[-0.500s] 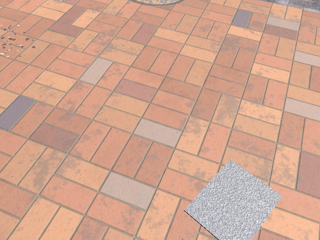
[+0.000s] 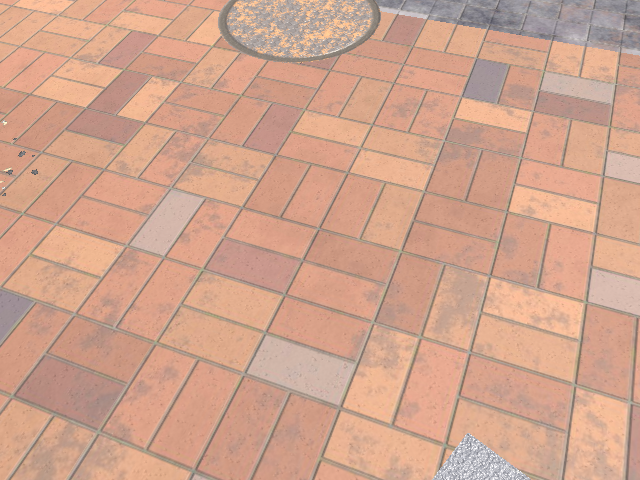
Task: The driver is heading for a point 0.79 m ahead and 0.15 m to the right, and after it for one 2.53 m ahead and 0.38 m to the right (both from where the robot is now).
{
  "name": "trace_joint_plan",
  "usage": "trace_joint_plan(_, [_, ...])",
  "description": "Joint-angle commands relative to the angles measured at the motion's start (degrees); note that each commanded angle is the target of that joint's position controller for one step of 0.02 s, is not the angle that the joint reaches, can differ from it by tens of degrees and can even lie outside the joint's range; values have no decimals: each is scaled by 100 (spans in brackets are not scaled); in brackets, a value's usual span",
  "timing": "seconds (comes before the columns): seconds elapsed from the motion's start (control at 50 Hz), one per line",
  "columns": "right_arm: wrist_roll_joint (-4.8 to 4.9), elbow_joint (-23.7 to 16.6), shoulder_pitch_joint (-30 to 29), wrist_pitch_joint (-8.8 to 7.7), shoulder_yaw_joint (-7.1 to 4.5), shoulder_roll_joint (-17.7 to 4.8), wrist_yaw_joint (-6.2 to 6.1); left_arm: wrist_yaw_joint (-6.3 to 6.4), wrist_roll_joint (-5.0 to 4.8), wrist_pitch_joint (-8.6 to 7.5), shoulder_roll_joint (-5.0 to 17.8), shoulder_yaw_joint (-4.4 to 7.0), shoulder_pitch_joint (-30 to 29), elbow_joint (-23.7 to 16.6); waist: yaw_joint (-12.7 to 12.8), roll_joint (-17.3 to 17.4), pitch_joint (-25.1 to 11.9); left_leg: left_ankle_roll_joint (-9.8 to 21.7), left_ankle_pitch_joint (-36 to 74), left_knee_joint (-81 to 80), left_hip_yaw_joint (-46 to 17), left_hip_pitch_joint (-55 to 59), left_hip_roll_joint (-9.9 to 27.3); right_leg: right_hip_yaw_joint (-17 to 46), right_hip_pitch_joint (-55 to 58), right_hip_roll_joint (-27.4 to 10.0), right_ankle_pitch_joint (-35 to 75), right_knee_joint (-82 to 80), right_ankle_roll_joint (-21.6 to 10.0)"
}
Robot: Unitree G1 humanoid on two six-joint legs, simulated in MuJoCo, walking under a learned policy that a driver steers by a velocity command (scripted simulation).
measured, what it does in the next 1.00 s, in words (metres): walks ahead, turning right: left foot, then right foot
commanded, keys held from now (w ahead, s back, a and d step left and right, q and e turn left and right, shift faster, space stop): w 0.38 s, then w+e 0.62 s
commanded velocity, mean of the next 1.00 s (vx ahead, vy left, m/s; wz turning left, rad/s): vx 0.50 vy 0.00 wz -0.24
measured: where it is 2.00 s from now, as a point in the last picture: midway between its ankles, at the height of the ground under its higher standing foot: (418, 252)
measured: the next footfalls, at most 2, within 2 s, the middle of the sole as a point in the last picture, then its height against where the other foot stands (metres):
left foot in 0.38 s outside the picture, level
right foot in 0.94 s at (386, 409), level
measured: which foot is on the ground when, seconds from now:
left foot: up 0.00-0.36, down 0.38-0.96, up 0.98-1.00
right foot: down 0.00-0.38, up 0.40-0.92, down 0.94-1.00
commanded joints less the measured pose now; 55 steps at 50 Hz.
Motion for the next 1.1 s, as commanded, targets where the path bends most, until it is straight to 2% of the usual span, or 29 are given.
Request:
trace_joint_plan(0.02, [-64, -148, 415, 95, -40, -189, 83, 4, -46, -181, 443, 71, 445, 9, -125, -511, -129, -107, 360, -83, -67, -633, 366, 1519, 414, -1502, 931, -1637, -692])
trace_joint_plan(0.06, [-58, -291, -52, 133, -31, -190, 103, 5, -60, -210, 544, 92, 647, 133, -85, -474, 41, -211, 749, -462, 45, -1061, 483, 1294, 502, -1438, 1038, -1811, -710])
trace_joint_plan(0.16, [3, -637, -1262, 116, 44, -93, 119, 19, -76, -201, 490, 42, 1109, 361, 191, -498, 247, -371, 1672, -2069, 328, -1326, 448, 862, 846, -1203, 1641, -1847, -575])
trace_joint_plan(0.28, [23, -881, -2047, 68, 58, -157, 95, 116, 5, -157, 563, 35, 1567, 633, 386, -556, 342, -171, 1541, -3112, 446, -1214, 215, 852, 1807, -1516, 2397, -1512, -592])
trace_joint_plan(0.32, [21, -875, -1930, 22, 23, -222, 76, 157, 35, -131, 621, 51, 1466, 675, 258, -570, 295, -1, 1104, -3348, 480, -897, 84, 817, 2055, -1612, 3101, -1166, -536])
trace_joint_plan(0.34, [17, -783, -1623, -8, -15, -275, 48, 171, 46, -122, 666, 60, 1358, 677, 96, -601, 144, 103, 861, -3480, 543, -415, -77, 749, 2070, -1598, 3850, -771, -467])
trace_joint_plan(0.36, [4, -564, -972, -50, -73, -351, 7, 168, 43, -103, 700, 67, 1271, 685, -180, -566, -187, 227, 812, -3729, 631, 375, -275, 649, 2015, -1497, 4423, -14, -390])
trace_joint_plan(0.38, [-61, -225, 25, -113, -167, -532, -52, 158, 20, -93, 652, 41, 1213, 663, -574, -373, -738, 414, 983, -3937, 519, 1704, -214, 442, 1477, -1252, 4075, 1135, -271])
trace_joint_plan(0.4, [-226, -88, 957, -161, -312, -1060, -134, 116, -121, -111, 322, -66, 1321, 441, -778, 325, -1516, 831, 396, -4051, -1183, 3451, 1223, 222, -105, -852, 2088, 2995, -91])
trace_joint_plan(0.42, [-168, -74, 1058, -103, -406, -1388, -93, 105, -237, -90, 11, -104, 1904, 450, -531, 1270, -2077, 1479, 312, -4760, -3593, 4311, 2529, 253, -1700, 139, -2142, 4733, 32])
trace_joint_plan(0.44, [28, -132, 566, -49, -342, -1021, -61, 147, -95, -39, 589, 61, 1352, 472, -447, 262, -1434, 1234, -87, -4918, -3205, 3668, 2182, 924, -2091, -233, -1739, 4998, -69])
trace_joint_plan(0.46, [60, -217, 1, -67, -245, -683, -50, 109, -90, -71, 510, 64, 962, 345, -248, 138, -682, 1022, 93, -5148, -2323, 2784, 1979, 952, -2106, -461, -1168, 4776, -87])
trace_joint_plan(0.48, [39, -236, -282, -112, -178, -413, -36, 89, -80, -64, 384, 52, 816, 354, -101, 11, -357, 781, 470, -5388, -1714, 2195, 1715, 939, -1900, -653, -815, 4471, -79])
trace_joint_plan(0.52, [65, -122, -327, -189, -93, -145, -90, 11, 61, 95, 223, 55, 952, 436, 154, 202, -135, 464, 1012, -5633, -859, 1555, 1346, 909, -1479, -792, -574, 4152, 34])
trace_joint_plan(0.56, [90, 4, -69, -295, -98, -197, -108, -55, 72, 215, 116, 68, 876, 394, 236, 175, -115, 434, 1527, -5734, -449, 1480, 1296, 844, -1516, -789, -400, 4105, 95])
trace_joint_plan(0.62, [92, 98, 173, -348, -126, -322, -134, -109, 63, 303, 103, 79, 279, 171, 219, 143, 83, 379, 1804, -5879, 94, 1585, 1225, 753, -2138, -891, 185, 3843, 179])
trace_joint_plan(0.72, [80, 205, 476, -338, -87, -287, -175, -169, 35, 278, 20, 8, -749, -217, 50, 137, 307, 264, 2469, -5849, 797, 1831, 1065, 412, -2358, -805, 1059, 2404, 231])
trace_joint_plan(0.8, [62, 363, 896, -287, -103, -393, -252, -202, 69, 263, 5, -51, -1407, -507, -143, 146, 391, 247, 3173, -5630, 1128, 2489, 1264, -35, -2245, -660, 998, 1495, 42])
trace_joint_plan(0.86, [33, 397, 890, -204, -135, -520, -308, -197, 90, 255, 103, -8, -1341, -566, -1, 260, 263, 202, 4850, -4969, 1401, 2972, 1391, -288, -1831, -361, 335, 1197, -251])
trace_joint_plan(0.9, [9, 361, 765, -126, -192, -693, -334, -160, 103, 258, 251, 78, -763, -422, 286, 415, -110, 188, 6244, -3887, 1543, 3109, 1435, -465, -1111, 29, -302, 1142, -523])
trace_joint_plan(0.92, [11, 314, 718, -71, -222, -780, -320, -139, 109, 231, 373, 153, -220, -267, 495, 416, -439, 183, 6236, -2957, 1556, 2978, 1440, -452, -478, 216, -478, 936, -676])
trace_joint_plan(0.94, [36, 221, 605, -38, -238, -825, -282, -89, 159, 184, 602, 278, 613, -19, 907, 162, -865, 37, 5310, -1575, 1626, 2281, 1334, -132, 736, 207, -353, 399, -896])
trace_joint_plan(0.96, [121, -58, 654, -58, -160, -459, -222, -1, 219, 179, 1249, 478, 1123, 31, 991, -713, -1460, -208, 2346, 467, 1649, 500, 881, 1905, 2314, -1249, -912, 168, -1438])
trace_joint_plan(0.98, [133, -466, 404, -128, -168, -353, -113, -10, 69, 246, 1587, 543, 852, -85, 669, -1398, -1751, -444, -1404, 1982, 663, -1424, -398, 4913, 3154, -2298, -623, -810, -2161])
trace_joint_plan(1.0, [76, -609, -282, -198, -194, -582, -81, 22, -26, 301, 1450, 505, 717, -60, 726, -494, -1088, -370, -852, 1885, -99, -2069, 60, 4160, 2751, -2141, -445, -989, -1932])
trace_joint_plan(1.02, [135, -666, -363, -275, -163, -519, -62, 59, -53, 289, 1165, 435, 422, -65, 516, -250, -539, -347, -294, 1416, -87, -1995, 287, 3473, 2013, -2015, -29, -1077, -1701])
trace_joint_plan(1.04, [119, -572, -226, -281, -170, -485, -84, 70, -48, 257, 898, 367, 152, -95, 217, 111, -195, -362, -67, 840, -87, -1630, 470, 2943, 1346, -1711, 639, -1163, -1409])
trace_joint_plan(1.08, [-89, -543, -24, -67, -156, -390, -79, 105, -110, 149, 683, 278, -68, -145, -80, -7, -194, -530, 19, 252, -114, -967, 600, 2250, 699, -1235, 1440, -1224, -1178])
trace_joint_plan(1.1, [-125, -577, -30, 33, -156, -361, -56, 100, -127, 80, 704, 271, 19, -133, -111, -65, -245, -606, 16, 114, -64, -889, 579, 2141, 621, -1125, 1775, -1219, -1182])
Keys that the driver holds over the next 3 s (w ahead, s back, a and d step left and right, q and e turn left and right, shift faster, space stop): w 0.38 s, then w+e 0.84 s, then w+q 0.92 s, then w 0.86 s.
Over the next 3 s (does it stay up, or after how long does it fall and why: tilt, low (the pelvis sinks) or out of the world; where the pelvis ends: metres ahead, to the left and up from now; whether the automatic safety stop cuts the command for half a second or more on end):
stays up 1.57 -0.22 -0.01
